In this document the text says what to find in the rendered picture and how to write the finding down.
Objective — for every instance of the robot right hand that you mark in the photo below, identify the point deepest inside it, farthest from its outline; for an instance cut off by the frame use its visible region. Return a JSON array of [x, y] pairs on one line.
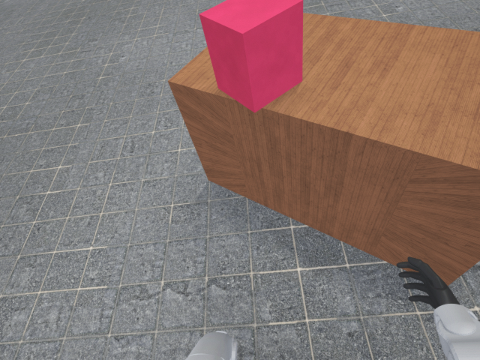
[[437, 290]]

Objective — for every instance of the pedestal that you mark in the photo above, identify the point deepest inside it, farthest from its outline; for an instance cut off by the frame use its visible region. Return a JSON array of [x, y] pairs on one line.
[[378, 146]]

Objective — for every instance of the right robot forearm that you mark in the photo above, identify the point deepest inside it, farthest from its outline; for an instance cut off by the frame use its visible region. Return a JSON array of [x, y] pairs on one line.
[[459, 332]]

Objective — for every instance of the robot left thigh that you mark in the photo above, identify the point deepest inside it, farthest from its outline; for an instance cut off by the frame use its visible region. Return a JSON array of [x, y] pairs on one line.
[[214, 346]]

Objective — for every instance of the carton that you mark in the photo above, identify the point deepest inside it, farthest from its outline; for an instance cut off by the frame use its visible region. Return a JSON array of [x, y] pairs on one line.
[[256, 48]]

